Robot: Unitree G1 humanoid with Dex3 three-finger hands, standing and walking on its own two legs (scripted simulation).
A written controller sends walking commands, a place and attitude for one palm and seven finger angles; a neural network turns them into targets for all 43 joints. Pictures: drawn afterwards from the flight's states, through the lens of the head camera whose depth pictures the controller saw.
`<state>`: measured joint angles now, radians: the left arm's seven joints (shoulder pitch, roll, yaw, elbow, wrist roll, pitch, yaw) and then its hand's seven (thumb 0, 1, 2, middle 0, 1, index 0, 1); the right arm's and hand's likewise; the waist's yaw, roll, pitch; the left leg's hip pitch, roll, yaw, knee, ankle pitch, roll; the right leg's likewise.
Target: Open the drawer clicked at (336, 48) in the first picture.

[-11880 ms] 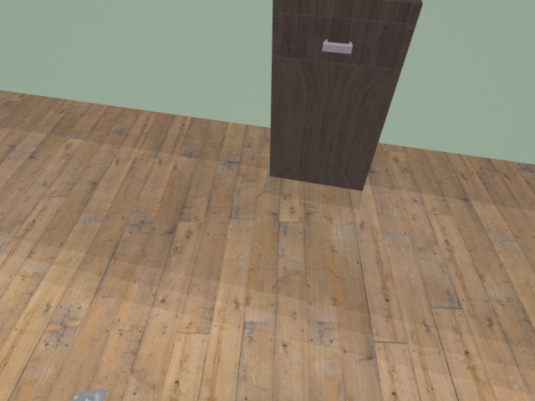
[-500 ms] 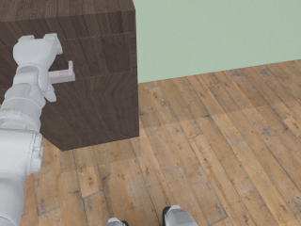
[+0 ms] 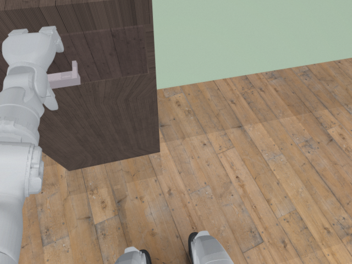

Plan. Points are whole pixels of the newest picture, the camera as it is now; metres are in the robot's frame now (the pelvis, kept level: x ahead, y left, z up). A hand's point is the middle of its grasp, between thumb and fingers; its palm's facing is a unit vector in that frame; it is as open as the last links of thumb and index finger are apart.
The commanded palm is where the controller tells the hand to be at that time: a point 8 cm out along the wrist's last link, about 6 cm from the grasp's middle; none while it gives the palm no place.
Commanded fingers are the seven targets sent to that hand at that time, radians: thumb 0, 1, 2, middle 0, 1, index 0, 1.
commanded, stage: move the hooked fingers above the handle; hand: left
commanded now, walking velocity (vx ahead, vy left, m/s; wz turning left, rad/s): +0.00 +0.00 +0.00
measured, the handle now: (56, 73) +0.59 +0.22 +0.02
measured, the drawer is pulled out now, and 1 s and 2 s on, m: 0.00 0.00 0.00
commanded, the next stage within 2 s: lower the fingers behind the handle in 1.08 s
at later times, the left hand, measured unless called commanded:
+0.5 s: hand (45, 70) +0.55 +0.22 +0.08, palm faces -0.02 +0.01 -1.00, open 13.6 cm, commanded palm +0.55 +0.25 +0.12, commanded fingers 0.00 -0.50 0.30 -0.30 -1.20 -0.30 -1.20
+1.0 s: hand (45, 70) +0.55 +0.22 +0.08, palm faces -0.01 +0.01 -1.00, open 13.6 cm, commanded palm +0.55 +0.24 +0.12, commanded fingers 0.00 -0.50 0.30 -0.30 -1.20 -0.30 -1.20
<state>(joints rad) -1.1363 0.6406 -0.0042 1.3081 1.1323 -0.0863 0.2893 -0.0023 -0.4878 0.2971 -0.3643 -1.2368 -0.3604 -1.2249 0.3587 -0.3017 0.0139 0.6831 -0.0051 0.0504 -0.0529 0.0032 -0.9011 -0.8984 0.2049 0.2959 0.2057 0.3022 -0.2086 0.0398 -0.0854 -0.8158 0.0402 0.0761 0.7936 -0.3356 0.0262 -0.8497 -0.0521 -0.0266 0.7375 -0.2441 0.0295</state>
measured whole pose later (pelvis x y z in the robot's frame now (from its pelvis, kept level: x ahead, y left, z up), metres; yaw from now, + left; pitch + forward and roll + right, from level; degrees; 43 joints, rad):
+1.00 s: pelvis -0.01 +0.00 -0.01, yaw +0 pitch +21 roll -1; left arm -1.19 0.64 -0.02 1.35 1.13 -0.07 0.29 0.00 -0.49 0.30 -0.37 -1.22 -0.36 -1.24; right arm 0.38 -0.30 0.02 0.69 -0.01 0.04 -0.05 0.00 -0.90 -0.90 0.21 0.30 0.21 0.30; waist -0.22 0.04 -0.09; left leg -0.86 0.04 0.06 0.83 -0.34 0.03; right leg -0.89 -0.05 -0.03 0.76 -0.25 0.03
